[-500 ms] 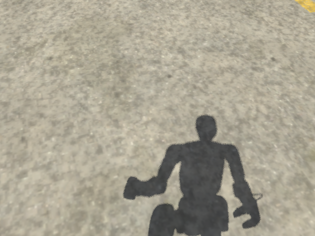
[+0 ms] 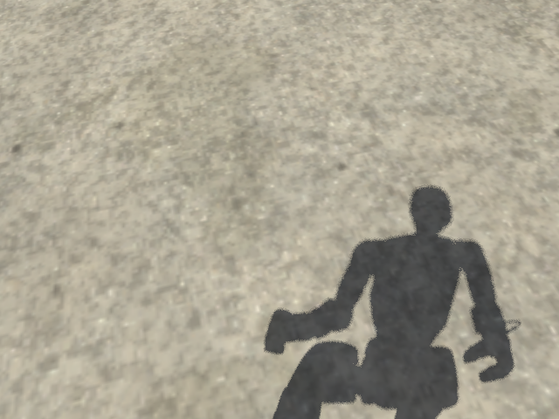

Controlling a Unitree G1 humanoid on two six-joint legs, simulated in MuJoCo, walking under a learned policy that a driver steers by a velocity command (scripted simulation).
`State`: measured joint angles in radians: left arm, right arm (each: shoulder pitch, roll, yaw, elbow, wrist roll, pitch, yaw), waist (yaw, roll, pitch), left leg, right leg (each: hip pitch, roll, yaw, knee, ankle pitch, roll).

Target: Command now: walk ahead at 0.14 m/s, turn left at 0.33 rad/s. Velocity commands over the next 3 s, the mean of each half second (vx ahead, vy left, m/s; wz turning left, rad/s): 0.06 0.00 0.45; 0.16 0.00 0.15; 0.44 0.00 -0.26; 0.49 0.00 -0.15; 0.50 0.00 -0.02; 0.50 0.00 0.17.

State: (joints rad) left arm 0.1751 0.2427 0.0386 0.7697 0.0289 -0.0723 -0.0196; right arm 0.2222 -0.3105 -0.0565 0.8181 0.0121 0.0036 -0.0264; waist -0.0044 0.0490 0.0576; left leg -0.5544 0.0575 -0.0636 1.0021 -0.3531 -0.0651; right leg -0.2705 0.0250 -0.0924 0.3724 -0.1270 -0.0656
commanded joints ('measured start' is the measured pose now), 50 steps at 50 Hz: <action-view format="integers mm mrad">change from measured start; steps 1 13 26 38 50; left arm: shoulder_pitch -70 -59 -86 60 99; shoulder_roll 164 214 127 256 226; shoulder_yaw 44 72 52 67 71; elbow -54 -2 -10 59 84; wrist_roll -5 -56 -33 -16 -63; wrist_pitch -4 78 82 58 21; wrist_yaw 28 51 55 24 35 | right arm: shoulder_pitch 87 -24 -62 -78 -129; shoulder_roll -59 -63 -134 -48 -26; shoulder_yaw -22 -47 -51 -3 -21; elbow -50 -164 -197 -157 -115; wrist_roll -4 4 -13 -24 13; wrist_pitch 15 36 5 -6 -74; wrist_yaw -5 48 -8 10 42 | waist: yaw -33 -14 2 6 36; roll -153 -140 82 -313 -202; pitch -139 -113 -190 -108 -31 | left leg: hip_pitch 82 205 446 96 263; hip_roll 36 -25 144 -128 -60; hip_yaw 2 131 -174 40 129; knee -55 -507 -635 -321 -480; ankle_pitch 114 169 643 -174 122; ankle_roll -8 86 298 79 70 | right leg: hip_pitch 49 209 -241 132 49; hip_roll -290 -330 -51 -341 -247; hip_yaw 94 15 134 490 287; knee -136 76 552 -134 -182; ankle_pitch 470 334 -230 -358 -250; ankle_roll -179 -80 154 -143 -118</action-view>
